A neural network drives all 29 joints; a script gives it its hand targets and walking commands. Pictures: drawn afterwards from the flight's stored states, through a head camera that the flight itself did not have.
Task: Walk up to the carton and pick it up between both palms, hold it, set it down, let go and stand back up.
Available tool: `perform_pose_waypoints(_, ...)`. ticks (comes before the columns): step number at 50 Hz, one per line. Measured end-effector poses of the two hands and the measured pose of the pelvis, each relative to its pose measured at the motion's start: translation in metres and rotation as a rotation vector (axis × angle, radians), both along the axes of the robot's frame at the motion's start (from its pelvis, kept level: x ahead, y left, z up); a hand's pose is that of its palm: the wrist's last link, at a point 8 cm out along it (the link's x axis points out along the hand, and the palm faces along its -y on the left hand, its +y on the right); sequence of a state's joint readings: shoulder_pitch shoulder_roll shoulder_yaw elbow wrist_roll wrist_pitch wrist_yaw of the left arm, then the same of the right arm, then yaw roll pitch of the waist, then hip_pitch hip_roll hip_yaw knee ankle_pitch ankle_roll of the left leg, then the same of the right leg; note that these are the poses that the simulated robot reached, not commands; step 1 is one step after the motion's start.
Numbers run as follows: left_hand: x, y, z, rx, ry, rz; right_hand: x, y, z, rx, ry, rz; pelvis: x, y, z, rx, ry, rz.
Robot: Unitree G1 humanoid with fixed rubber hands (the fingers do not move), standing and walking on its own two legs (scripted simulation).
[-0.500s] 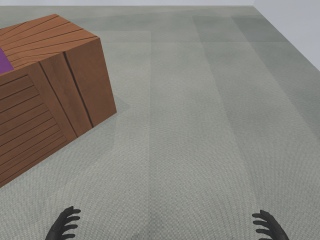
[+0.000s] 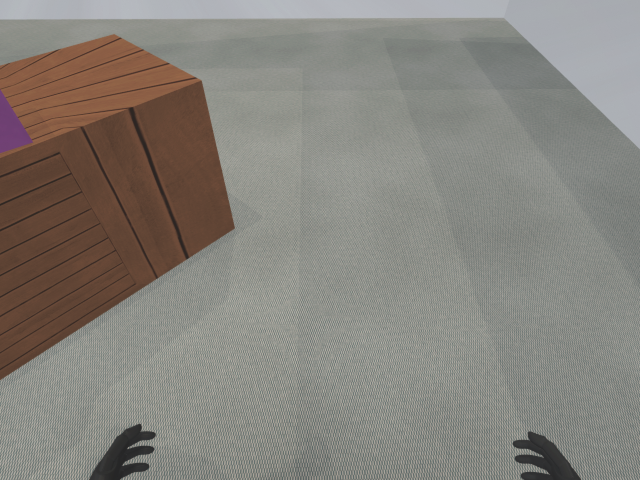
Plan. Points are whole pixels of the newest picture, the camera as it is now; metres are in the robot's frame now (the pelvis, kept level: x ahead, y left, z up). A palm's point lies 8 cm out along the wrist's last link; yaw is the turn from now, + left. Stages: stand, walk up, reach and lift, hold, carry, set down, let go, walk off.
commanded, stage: stand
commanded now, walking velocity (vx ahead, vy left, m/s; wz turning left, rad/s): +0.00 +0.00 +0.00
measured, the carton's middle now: out of the picture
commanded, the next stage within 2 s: none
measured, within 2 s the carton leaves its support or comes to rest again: neither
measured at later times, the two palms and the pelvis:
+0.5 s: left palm out of the picture +0.12 +0.28 -0.08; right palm out of the picture +0.10 -0.29 -0.08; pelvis -0.02 +0.00 +0.00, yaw +0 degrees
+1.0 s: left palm out of the picture +0.10 +0.28 -0.09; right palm out of the picture +0.08 -0.30 -0.09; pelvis -0.03 +0.00 +0.00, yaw +0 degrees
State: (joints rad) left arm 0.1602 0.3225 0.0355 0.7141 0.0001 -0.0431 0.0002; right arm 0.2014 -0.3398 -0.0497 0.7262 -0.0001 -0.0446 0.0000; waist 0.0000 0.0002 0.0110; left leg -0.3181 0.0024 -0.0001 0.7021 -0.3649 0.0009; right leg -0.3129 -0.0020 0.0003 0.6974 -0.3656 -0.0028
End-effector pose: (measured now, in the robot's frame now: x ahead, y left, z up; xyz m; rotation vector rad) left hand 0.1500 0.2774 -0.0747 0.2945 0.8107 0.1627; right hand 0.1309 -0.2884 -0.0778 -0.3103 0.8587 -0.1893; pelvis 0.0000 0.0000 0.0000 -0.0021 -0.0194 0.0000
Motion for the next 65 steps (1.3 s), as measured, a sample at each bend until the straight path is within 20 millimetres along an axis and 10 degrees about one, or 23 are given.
perform_pose_waypoints(65,-0.052,0.007,-0.017,-0.006,0.137,0.046,-0.057,-0.010,-0.014,-0.004,0.140,-0.049,-0.025,-0.001,0.004,0.001,-0.018,0.000)
